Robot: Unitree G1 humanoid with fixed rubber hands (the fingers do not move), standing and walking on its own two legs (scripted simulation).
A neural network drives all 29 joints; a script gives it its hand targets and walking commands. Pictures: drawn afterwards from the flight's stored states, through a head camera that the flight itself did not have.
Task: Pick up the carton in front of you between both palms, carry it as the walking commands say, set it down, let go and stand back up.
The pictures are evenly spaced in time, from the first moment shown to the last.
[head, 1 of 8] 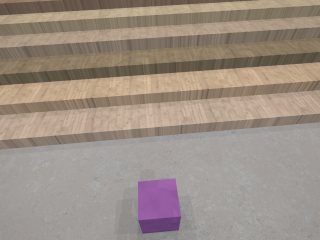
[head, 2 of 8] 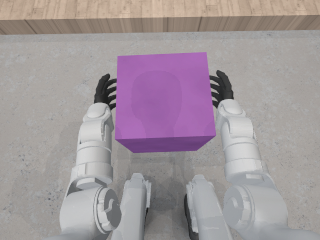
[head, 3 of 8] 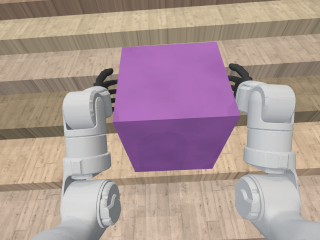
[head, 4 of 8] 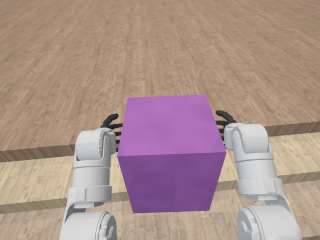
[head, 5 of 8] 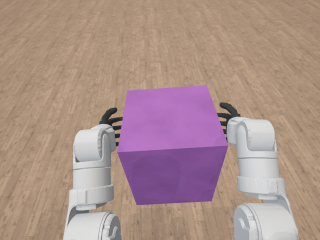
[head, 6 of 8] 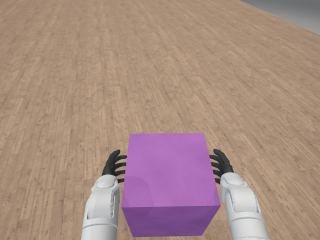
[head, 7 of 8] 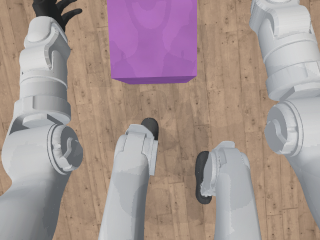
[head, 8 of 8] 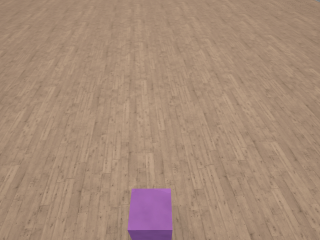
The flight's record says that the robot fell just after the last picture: no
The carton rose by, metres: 1.43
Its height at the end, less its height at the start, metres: +0.67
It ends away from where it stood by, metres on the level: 4.25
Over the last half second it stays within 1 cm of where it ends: yes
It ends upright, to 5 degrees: yes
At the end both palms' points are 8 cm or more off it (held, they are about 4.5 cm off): yes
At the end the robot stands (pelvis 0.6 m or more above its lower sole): yes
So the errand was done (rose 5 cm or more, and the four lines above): yes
